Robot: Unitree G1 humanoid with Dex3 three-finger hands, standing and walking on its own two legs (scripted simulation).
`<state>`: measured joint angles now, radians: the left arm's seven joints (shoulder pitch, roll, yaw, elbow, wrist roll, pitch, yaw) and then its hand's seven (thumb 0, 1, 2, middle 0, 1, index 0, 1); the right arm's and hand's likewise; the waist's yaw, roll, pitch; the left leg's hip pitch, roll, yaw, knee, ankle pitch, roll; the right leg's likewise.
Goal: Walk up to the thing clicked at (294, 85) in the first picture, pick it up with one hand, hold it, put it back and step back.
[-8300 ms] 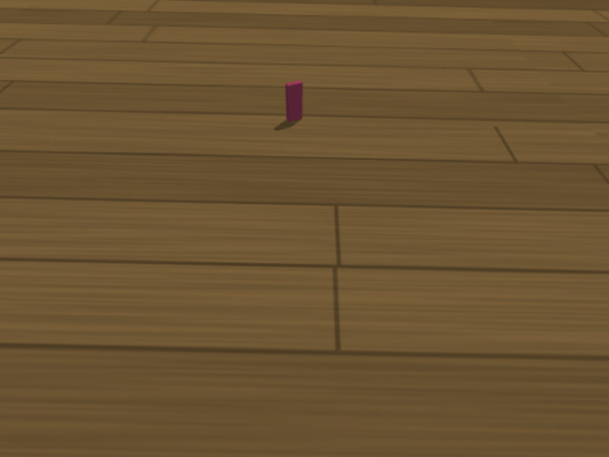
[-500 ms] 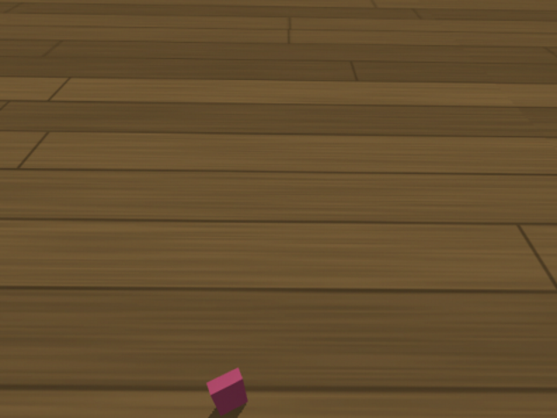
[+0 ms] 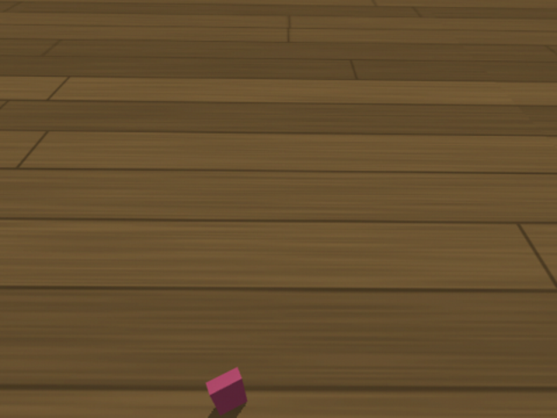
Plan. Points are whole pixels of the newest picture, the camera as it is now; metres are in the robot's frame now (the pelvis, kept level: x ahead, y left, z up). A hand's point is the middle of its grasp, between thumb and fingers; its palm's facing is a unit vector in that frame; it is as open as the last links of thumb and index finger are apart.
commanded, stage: stand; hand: left
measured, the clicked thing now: (228, 392) +0.36 +0.16 -0.67
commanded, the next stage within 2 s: go down in 0.42 s
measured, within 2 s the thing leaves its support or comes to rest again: neither
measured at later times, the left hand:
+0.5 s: hand out of the picture +0.08 +0.25 -0.15, palm faces -0.02 -0.94 -0.35, open 7.4 cm
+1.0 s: hand out of the picture +0.14 +0.27 -0.18, palm faces +0.04 -0.94 -0.33, open 15.6 cm
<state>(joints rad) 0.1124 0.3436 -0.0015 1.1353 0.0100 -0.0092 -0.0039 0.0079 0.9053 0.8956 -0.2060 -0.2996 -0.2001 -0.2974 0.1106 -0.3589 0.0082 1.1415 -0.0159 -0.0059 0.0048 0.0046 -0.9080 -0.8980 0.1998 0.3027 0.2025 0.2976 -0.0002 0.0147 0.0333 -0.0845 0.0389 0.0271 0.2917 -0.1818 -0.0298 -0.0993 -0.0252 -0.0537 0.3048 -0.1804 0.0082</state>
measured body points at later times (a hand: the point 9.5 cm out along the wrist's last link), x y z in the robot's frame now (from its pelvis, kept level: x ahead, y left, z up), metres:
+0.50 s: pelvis +0.00 +0.00 +0.00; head +0.01 -0.01 +0.45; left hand +0.08 +0.30 -0.13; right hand +0.08 -0.30 -0.14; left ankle -0.02 +0.14 -0.75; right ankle -0.01 -0.12 -0.75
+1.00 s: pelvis -0.01 +0.01 -0.04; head +0.05 +0.02 +0.40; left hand +0.14 +0.32 -0.16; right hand +0.10 -0.25 -0.15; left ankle -0.01 +0.14 -0.75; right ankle -0.01 -0.12 -0.75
